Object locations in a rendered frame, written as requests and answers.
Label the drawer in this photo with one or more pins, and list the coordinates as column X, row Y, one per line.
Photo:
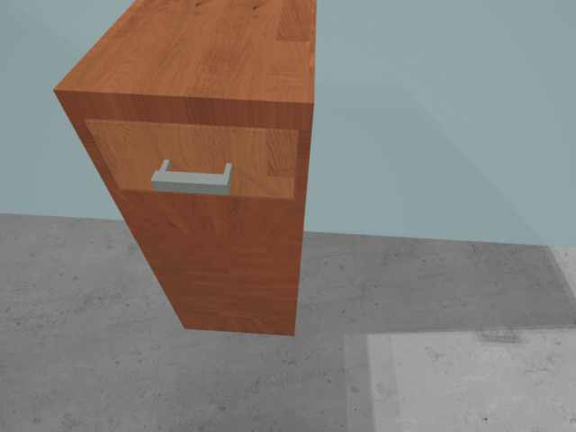
column 263, row 160

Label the cabinet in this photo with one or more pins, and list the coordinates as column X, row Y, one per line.
column 225, row 262

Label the handle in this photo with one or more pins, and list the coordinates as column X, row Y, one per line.
column 192, row 183

